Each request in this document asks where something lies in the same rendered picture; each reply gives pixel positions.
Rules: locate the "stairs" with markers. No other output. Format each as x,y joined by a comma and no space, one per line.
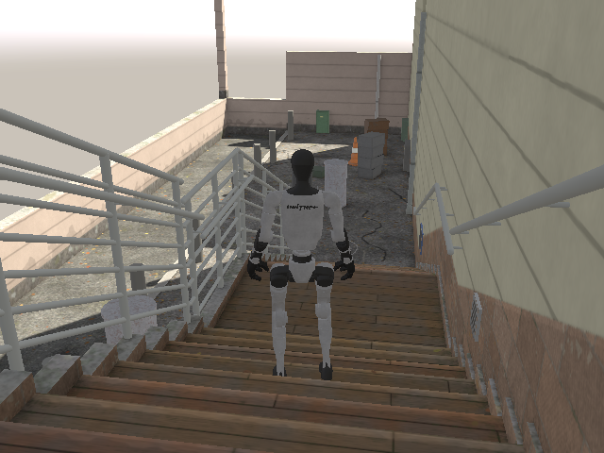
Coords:
215,393
370,267

